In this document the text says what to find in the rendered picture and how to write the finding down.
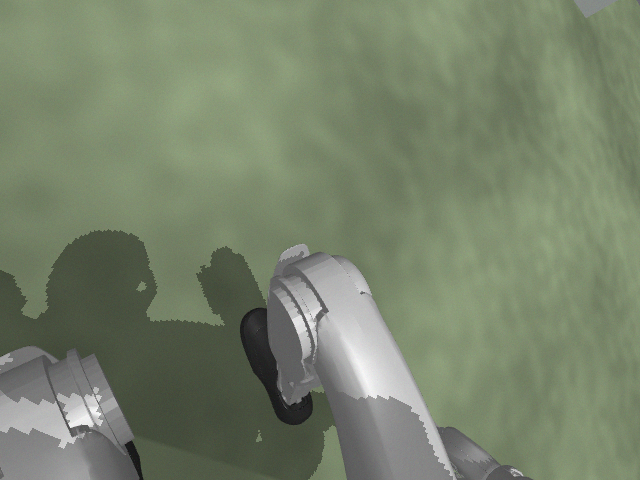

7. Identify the right robot hand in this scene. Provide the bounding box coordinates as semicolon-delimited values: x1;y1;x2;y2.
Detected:
433;420;501;480

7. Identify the right robot foot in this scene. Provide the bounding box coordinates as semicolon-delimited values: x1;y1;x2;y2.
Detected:
240;308;313;425

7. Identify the left robot foot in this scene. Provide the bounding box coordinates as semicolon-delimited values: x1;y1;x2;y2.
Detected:
125;440;144;480

